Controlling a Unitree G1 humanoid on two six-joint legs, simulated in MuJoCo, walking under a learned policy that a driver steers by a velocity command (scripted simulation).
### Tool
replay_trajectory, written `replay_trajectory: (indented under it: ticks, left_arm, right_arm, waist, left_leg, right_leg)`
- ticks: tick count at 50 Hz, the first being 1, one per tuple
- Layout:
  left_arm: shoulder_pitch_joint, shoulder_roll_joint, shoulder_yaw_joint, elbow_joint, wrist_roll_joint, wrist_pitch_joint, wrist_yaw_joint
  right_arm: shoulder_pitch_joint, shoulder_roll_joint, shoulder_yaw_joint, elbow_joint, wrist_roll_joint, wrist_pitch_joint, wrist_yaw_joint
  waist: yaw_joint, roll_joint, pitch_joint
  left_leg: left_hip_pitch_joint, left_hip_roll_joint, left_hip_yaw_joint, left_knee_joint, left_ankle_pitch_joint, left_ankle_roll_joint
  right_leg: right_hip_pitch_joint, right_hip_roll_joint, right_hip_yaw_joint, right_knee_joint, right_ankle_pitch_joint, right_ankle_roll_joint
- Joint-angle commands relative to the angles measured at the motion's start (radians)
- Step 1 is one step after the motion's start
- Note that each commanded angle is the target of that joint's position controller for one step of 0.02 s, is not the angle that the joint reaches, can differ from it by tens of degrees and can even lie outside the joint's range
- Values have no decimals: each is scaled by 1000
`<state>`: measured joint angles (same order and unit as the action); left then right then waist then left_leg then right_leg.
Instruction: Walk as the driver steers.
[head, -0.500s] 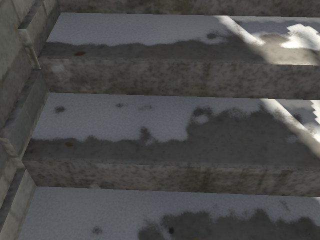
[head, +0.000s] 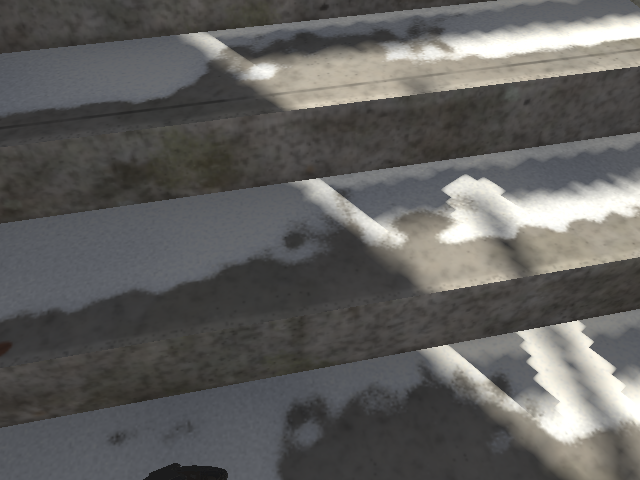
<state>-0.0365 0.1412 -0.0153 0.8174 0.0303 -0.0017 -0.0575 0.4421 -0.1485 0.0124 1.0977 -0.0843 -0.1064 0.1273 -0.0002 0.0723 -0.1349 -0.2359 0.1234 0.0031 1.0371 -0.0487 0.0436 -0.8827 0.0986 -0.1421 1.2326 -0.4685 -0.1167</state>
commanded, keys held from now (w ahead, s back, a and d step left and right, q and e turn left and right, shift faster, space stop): w+e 0.88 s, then w+q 0.12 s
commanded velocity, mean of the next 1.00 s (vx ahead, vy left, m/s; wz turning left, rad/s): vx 0.50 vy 0.00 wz -0.56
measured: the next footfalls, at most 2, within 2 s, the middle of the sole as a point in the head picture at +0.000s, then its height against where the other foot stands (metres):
left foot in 0.40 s outside the picture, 0.17 m higher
right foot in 0.98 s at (482, 430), level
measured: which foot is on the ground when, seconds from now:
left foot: up 0.00-0.38, down 0.40-1.00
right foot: down 0.00-0.42, up 0.44-0.96, down 0.98-1.00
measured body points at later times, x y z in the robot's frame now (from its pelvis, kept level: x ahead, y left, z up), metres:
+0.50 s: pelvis +0.27 +0.05 +0.18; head +0.25 +0.04 +0.63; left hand +0.35 +0.28 +0.04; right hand +0.44 -0.20 +0.13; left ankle +0.37 +0.13 -0.45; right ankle +0.12 -0.06 -0.43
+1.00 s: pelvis +0.48 -0.08 +0.27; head +0.48 -0.09 +0.72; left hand +0.81 -0.08 +0.21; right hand +0.32 -0.21 +0.12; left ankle +0.38 +0.14 -0.44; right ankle +0.49 -0.21 -0.46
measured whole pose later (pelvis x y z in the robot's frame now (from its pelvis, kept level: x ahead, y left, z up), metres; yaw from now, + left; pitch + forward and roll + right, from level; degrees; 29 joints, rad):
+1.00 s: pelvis +0.48 -0.08 +0.27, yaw -33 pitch +2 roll +1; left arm -0.08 0.16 0.02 0.77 0.06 -0.05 -0.08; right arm 0.50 -0.13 0.02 1.01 -0.07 -0.10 0.06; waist -0.08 -0.01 -0.06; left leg 0.10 0.14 0.31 0.44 -0.44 -0.04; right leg -0.46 -0.03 -0.08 0.61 -0.18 -0.09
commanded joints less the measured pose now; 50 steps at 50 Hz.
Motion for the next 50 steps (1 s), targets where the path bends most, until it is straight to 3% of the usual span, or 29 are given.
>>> replay_trajectory:
  ticks: [1,3,4,5,7,8,11,13,14,15,17,19,20,21,22,23,24,27,29,33,34,35,37,38,43,45,47,49,50]
  left_arm:
    - [475,203,85,170,6,-31,29]
    - [347,41,33,200,7,-40,7]
    - [303,-6,10,217,47,-39,-8]
    - [258,-27,-2,221,45,-45,-12]
    - [255,15,12,227,46,-77,-17]
    - [348,37,13,260,72,-78,-7]
    - [478,51,0,304,118,-82,5]
    - [536,104,0,301,104,-93,-14]
    - [498,126,2,247,56,-91,-29]
    - [479,116,-8,229,39,-91,-45]
    - [499,195,9,182,0,-124,-49]
    - [521,315,61,161,-25,-144,-44]
    - [508,325,84,148,-3,-142,-56]
    - [584,149,58,152,36,-141,-54]
    - [563,32,36,137,46,-119,-64]
    - [384,115,70,126,-1,-104,-54]
    - [334,110,72,120,-16,-111,-37]
    - [355,44,47,119,15,-95,-12]
    - [310,38,42,99,10,-73,-25]
    - [116,99,29,8,13,-83,-51]
    - [77,118,38,-1,26,-78,-68]
    - [18,128,38,-22,9,-70,-71]
    - [25,126,41,-41,2,-61,-77]
    - [0,119,33,-46,10,-57,-79]
    - [-123,53,25,-115,17,-31,-69]
    - [-148,33,25,-129,41,-32,-53]
    - [-134,87,52,-121,36,-34,-42]
    - [97,190,107,-41,16,-58,2]
    - [355,260,139,30,30,-57,43]
  right_arm:
    - [-89,-68,-44,-104,16,3,-6]
    - [-172,-11,-16,-165,25,0,-38]
    - [-180,-19,-8,-190,30,21,-57]
    - [-188,-24,-4,-200,23,32,-63]
    - [-195,-43,1,-227,30,51,-65]
    - [-232,-30,15,-246,48,49,-58]
    - [-409,-19,42,-357,48,45,-71]
    - [-557,-63,41,-448,54,53,-78]
    - [-624,-61,48,-478,50,69,-82]
    - [-646,-45,56,-497,42,79,-80]
    - [-608,-37,49,-531,50,94,-67]
    - [-536,-145,10,-536,62,83,-56]
    - [-416,-191,-15,-531,78,65,-71]
    - [-156,-213,-30,-463,65,48,-77]
    - [66,-258,-43,-415,26,51,-97]
    - [72,-254,-43,-408,11,35,-103]
    - [-47,-236,-40,-389,41,13,-101]
    - [-174,38,9,-264,63,18,-89]
    - [-229,81,18,-256,61,8,-117]
    - [-186,17,19,-213,-2,-20,-128]
    - [-119,-10,17,-195,6,-34,-120]
    - [-67,-37,14,-165,-7,-34,-108]
    - [-109,-48,30,-176,-34,-47,-102]
    - [-99,-68,30,-180,-41,-51,-106]
    - [76,-112,13,-105,5,-57,-84]
    - [109,-121,-3,-100,26,-42,-86]
    - [58,-148,-23,-119,32,-11,-87]
    - [75,-194,-52,-132,12,15,-72]
    - [171,-113,-38,-143,-7,10,-54]
  waist:
    - [133,-172,-32]
    - [29,-81,-29]
    - [-24,-23,-27]
    - [-59,-3,-1]
    - [-92,-68,68]
    - [-49,-154,91]
    - [2,-49,118]
    - [55,-68,152]
    - [53,-108,140]
    - [37,-147,169]
    - [-2,-221,65]
    - [-53,-267,-1]
    - [-87,-267,-77]
    - [-114,-9,-373]
    - [-177,232,-409]
    - [-242,199,-117]
    - [-161,147,81]
    - [-11,-111,83]
    - [17,-28,118]
    - [4,-78,105]
    - [-32,-22,81]
    - [-42,-5,99]
    - [-3,18,142]
    - [-13,-34,154]
    - [-62,-9,209]
    - [-65,-3,217]
    - [-13,-1,207]
    - [57,29,43]
    - [73,-94,-193]
  left_leg:
    - [-725,-175,-267,917,53,30]
    - [-906,-200,-272,1124,32,93]
    - [-965,-173,-249,1097,68,117]
    - [-1002,-151,-208,1088,32,128]
    - [-974,-94,-123,1003,-72,125]
    - [-1018,-112,-86,1176,-160,129]
    - [-1113,-80,-91,1073,-122,135]
    - [-1033,-27,-63,763,-62,48]
    - [-845,-40,66,614,-157,23]
    - [-657,-40,42,518,-282,16]
    - [-443,-131,152,462,-318,-6]
    - [-435,-225,172,165,-365,5]
    - [-320,-203,63,45,-329,43]
    - [175,-21,-327,-24,71,235]
    - [383,230,-929,-414,-263,412]
    - [109,219,-1041,-539,-802,322]
    - [-105,194,-897,-548,-945,279]
    - [-223,168,-433,-502,-509,208]
    - [-229,121,-278,-560,-408,179]
    - [-177,129,-84,-713,-339,159]
    - [-136,113,-4,-732,-326,162]
    - [-107,160,-2,-802,-310,155]
    - [-153,159,95,-877,-196,115]
    - [-107,160,123,-864,-149,121]
    - [276,202,182,-888,128,163]
    - [434,243,186,-849,291,169]
    - [483,235,184,-740,629,164]
    - [236,145,230,-489,747,107]
    - [-124,85,218,-227,408,20]
  right_leg:
    - [659,-241,914,-771,94,-221]
    - [601,-235,806,-746,252,-220]
    - [560,-211,716,-747,281,-209]
    - [508,-193,629,-758,318,-186]
    - [365,-137,444,-814,227,-133]
    - [363,-128,433,-846,211,-139]
    - [388,-141,498,-864,95,-111]
    - [343,-161,535,-948,67,-128]
    - [243,-170,511,-1067,87,-163]
    - [122,-209,532,-1110,145,-161]
    - [246,-258,497,-1031,824,-189]
    - [638,-302,477,-895,1637,-173]
    - [743,-281,456,-744,1748,-118]
    - [488,-172,460,-374,1453,-58]
    - [94,43,463,-55,355,-7]
    - [-113,17,515,423,391,-3]
    - [-200,-28,446,530,467,-9]
    - [-110,-97,367,536,489,-33]
    - [-146,-133,337,461,420,-46]
    - [-219,-176,286,275,515,-81]
    - [-164,-185,203,196,551,-60]
    - [-162,-214,186,161,503,-35]
    - [9,-249,158,97,585,-32]
    - [31,-243,161,40,632,-30]
    - [112,-188,72,-336,352,-2]
    - [101,-174,62,-453,214,10]
    - [210,-141,37,-672,218,18]
    - [760,-70,32,-720,462,-24]
    - [1277,-172,136,-470,884,-169]
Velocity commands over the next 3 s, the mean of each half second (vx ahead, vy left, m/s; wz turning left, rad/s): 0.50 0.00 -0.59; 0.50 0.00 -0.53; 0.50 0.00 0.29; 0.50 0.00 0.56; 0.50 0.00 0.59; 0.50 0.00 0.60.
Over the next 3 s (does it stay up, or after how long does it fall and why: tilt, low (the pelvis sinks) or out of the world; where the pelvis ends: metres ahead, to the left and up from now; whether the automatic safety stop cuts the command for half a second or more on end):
stays up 1.40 -0.26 0.73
